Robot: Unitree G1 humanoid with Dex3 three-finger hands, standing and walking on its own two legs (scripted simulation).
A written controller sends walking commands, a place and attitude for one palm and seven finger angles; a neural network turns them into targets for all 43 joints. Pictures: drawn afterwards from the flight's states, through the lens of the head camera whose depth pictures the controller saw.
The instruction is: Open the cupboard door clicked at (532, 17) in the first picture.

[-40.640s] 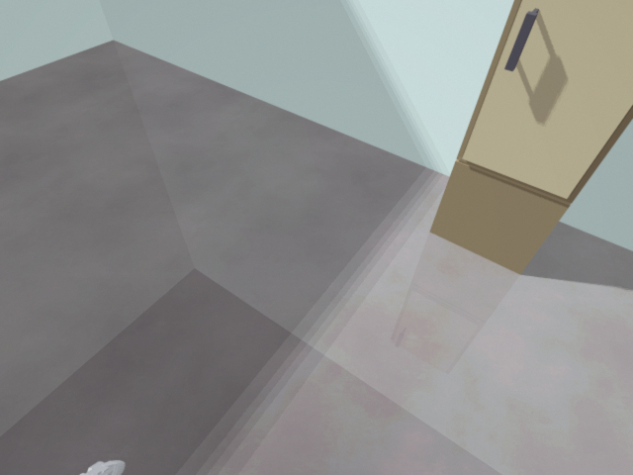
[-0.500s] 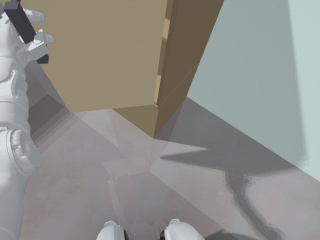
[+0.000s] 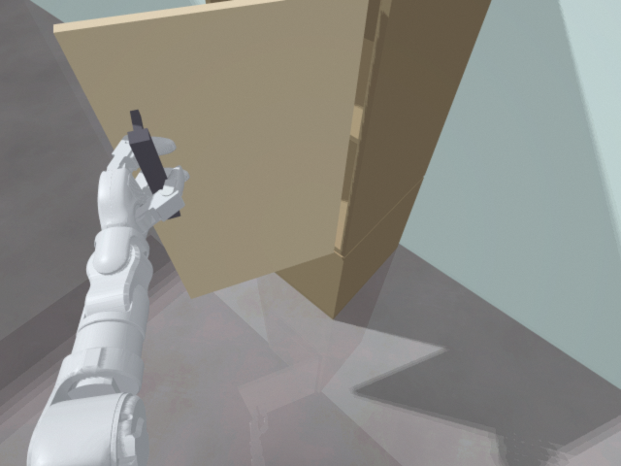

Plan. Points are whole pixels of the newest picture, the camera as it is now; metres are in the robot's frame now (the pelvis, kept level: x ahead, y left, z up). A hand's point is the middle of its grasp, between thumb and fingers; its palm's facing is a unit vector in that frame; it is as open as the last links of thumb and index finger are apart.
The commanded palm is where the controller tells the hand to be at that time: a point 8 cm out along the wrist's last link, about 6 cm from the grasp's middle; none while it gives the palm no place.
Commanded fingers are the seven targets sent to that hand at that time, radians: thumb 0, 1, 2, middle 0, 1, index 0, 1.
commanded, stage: pull the door open along its arc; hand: left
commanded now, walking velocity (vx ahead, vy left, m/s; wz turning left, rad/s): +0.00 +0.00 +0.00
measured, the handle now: (154, 167) +0.48 +0.20 +0.11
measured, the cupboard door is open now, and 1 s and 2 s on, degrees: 63 93 96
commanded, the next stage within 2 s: open thumb and fingers to let go in 0.40 s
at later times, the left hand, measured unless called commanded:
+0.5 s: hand (268, 273) +0.32 +0.04 +0.11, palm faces +0.41 -0.91 -0.01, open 6.5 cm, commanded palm +0.28 +0.09 +0.10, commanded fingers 0.00 0.83 0.87 -0.40 -1.34 -0.40 -1.34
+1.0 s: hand (271, 268) +0.32 +0.04 +0.11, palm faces +0.43 -0.90 -0.01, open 12.2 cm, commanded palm +0.28 +0.08 +0.10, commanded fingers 0.00 -0.50 0.30 -0.27 -1.00 -0.27 -1.00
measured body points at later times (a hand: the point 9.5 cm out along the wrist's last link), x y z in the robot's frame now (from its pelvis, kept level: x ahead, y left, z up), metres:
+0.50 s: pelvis +0.00 -0.04 +0.01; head +0.00 -0.06 +0.46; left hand +0.29 +0.09 +0.11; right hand +0.20 -0.24 -0.07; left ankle +0.00 +0.11 -0.71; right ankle -0.04 -0.12 -0.71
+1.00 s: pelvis -0.02 -0.05 +0.01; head -0.01 -0.08 +0.46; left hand +0.29 +0.09 +0.11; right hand +0.14 -0.26 -0.11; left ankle +0.00 +0.11 -0.71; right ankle -0.04 -0.12 -0.71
